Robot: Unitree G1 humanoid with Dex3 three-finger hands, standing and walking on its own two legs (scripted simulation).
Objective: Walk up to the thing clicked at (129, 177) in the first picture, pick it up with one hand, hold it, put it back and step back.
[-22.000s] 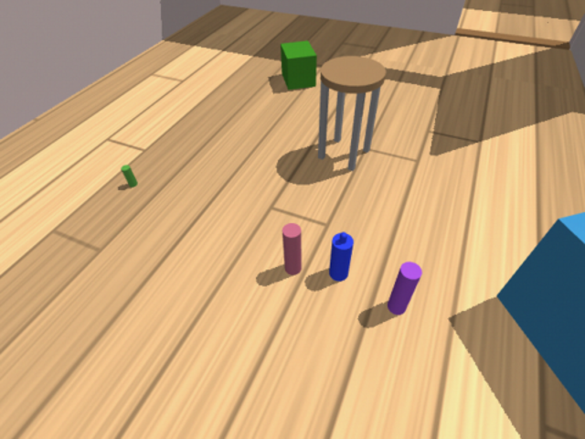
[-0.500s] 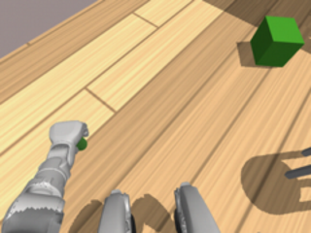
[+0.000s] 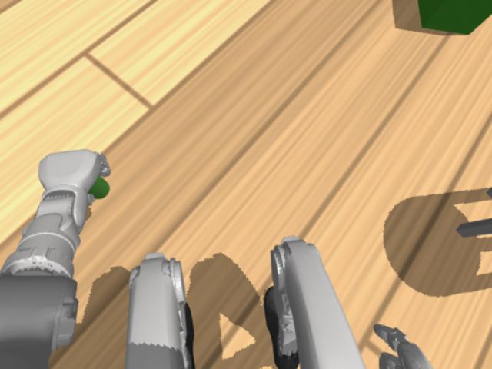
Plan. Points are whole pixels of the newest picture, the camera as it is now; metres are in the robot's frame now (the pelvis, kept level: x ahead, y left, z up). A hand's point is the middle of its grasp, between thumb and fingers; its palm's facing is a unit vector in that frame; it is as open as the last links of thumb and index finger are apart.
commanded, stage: crouch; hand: left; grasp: from above
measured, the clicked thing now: (90, 183) +0.46 +0.26 -0.19
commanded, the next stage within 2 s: lower in 0.72 s
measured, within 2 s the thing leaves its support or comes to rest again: neither
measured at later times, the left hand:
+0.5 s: hand (95, 193) +0.45 +0.26 -0.22, palm faces -0.46 -0.02 -0.89, open 6.7 cm
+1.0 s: hand (99, 195) +0.45 +0.26 -0.26, palm faces -0.47 -0.03 -0.88, open 6.7 cm
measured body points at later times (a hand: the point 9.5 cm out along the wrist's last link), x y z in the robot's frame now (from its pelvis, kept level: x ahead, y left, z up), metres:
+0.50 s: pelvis -0.01 +0.00 -0.06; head +0.22 +0.04 +0.32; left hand +0.47 +0.26 -0.17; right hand +0.03 -0.28 -0.18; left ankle +0.07 +0.12 -0.42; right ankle +0.08 -0.14 -0.42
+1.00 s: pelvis -0.02 +0.00 -0.10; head +0.22 +0.04 +0.28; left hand +0.47 +0.26 -0.21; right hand +0.02 -0.28 -0.21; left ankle +0.07 +0.12 -0.42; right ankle +0.08 -0.14 -0.42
